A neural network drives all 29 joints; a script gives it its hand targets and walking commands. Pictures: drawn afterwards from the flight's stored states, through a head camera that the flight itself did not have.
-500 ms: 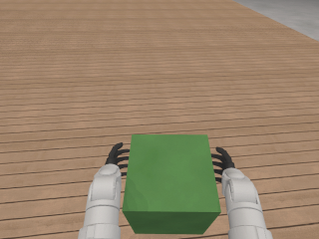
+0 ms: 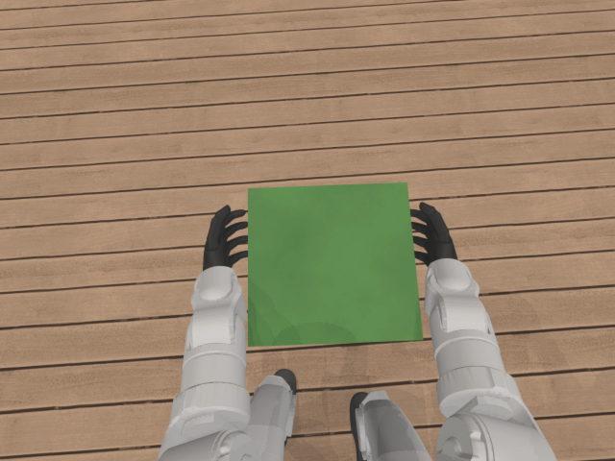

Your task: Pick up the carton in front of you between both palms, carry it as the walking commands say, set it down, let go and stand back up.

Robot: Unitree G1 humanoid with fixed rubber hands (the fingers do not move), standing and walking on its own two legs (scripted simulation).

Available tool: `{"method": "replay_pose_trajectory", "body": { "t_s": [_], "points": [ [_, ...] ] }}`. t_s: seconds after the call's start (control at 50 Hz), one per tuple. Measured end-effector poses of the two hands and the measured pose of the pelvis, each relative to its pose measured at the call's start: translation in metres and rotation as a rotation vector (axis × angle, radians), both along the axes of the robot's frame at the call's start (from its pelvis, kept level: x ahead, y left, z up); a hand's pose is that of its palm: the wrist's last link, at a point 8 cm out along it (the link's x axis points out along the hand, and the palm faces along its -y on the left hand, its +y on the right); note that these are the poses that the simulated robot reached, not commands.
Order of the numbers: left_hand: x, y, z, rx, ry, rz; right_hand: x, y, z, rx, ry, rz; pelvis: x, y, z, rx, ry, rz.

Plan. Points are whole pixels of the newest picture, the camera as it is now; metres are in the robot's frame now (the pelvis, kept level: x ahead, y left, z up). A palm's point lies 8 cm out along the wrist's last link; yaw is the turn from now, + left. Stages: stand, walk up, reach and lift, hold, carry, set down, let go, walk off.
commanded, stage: set down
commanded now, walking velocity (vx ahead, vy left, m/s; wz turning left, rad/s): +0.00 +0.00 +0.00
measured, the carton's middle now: (327, 272) +0.37 +0.02 -0.16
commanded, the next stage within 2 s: none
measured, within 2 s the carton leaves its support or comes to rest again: neither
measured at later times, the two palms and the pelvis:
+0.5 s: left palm (236, 265) +0.39 +0.17 -0.21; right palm (405, 249) +0.43 -0.12 -0.22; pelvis -0.02 -0.01 -0.13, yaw +0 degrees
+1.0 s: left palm (249, 279) +0.40 +0.18 -0.37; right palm (382, 251) +0.48 -0.11 -0.37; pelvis -0.05 -0.01 -0.25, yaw +0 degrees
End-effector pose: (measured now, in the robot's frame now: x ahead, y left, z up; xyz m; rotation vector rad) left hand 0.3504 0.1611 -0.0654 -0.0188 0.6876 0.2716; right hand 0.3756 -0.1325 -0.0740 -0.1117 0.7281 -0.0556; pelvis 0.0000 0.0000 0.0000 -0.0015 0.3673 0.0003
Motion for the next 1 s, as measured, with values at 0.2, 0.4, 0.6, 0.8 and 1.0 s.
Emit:
{"method": "replay_pose_trajectory", "body": {
  "t_s": [0.2, 0.4, 0.6, 0.8, 1.0],
  "points": [
    [0.018, 0.001, -0.059, -0.026, -0.078, 0.058, 0.028, 0.002, -0.06, 0.062, -0.072, -0.002, -0.009, -0.014, -0.058, 0.005, 0.237, -0.008],
    [0.032, 0.008, -0.106, -0.028, -0.034, 0.086, 0.048, 0.01, -0.11, 0.049, -0.027, 0.031, -0.016, -0.016, -0.105, 0.004, 0.335, -0.008],
    [0.04, 0.01, -0.176, -0.023, -0.025, 0.109, 0.067, 0.013, -0.177, 0.03, -0.019, 0.075, -0.027, -0.01, -0.158, 0.001, 0.418, -0.01],
    [0.043, 0.013, -0.241, -0.026, -0.016, 0.148, 0.084, 0.019, -0.24, 0.016, -0.011, 0.122, -0.042, -0.007, -0.209, 0.006, 0.439, -0.013],
    [0.048, 0.015, -0.3, -0.015, 0.006, 0.181, 0.101, 0.024, -0.297, 0.002, 0.008, 0.17, -0.054, -0.009, -0.251, 0.019, 0.444, -0.017]
  ]
}}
